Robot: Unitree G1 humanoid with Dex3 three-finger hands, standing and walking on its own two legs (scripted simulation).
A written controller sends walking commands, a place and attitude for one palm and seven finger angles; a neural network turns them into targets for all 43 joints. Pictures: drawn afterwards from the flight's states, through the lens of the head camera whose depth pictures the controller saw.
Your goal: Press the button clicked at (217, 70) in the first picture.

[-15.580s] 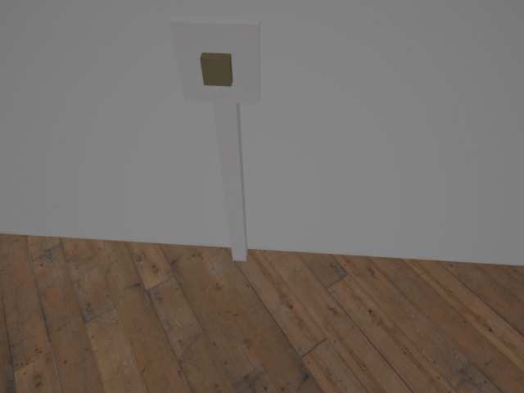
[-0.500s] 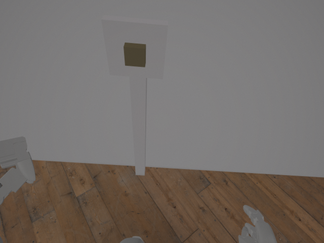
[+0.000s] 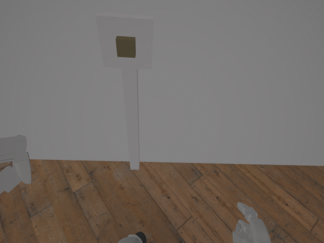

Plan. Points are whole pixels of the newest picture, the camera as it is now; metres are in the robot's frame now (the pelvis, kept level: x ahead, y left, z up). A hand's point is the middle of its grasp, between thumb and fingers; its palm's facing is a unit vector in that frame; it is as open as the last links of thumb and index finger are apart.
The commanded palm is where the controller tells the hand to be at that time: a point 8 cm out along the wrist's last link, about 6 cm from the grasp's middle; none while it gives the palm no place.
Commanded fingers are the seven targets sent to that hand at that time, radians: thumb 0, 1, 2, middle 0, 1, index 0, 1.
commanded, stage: stop stepping back and stand still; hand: left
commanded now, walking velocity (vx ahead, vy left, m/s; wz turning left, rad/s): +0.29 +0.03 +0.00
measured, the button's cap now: (126, 46) +0.68 +0.16 +0.16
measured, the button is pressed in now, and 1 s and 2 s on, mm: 0 0 0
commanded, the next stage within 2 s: let the arm hang, fingers relaxed in 1.44 s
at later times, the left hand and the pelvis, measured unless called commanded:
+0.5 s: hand out of the picture +0.14 +0.26 +0.19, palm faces +0.30 -0.80 -0.52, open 3.1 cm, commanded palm +0.10 +0.30 +0.20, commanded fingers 0.00 0.90 0.90 -1.30 -1.50 -1.30 -1.50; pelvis -0.04 +0.02 +0.02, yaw -2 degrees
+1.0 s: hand out of the picture +0.13 +0.27 +0.18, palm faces +0.32 -0.83 -0.46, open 3.1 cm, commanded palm +0.07 +0.32 +0.20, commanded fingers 0.00 0.90 0.90 -1.30 -1.50 -1.30 -1.50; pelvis -0.06 +0.04 +0.02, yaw -1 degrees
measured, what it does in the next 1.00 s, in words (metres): steps on the spot: left foot, then right foot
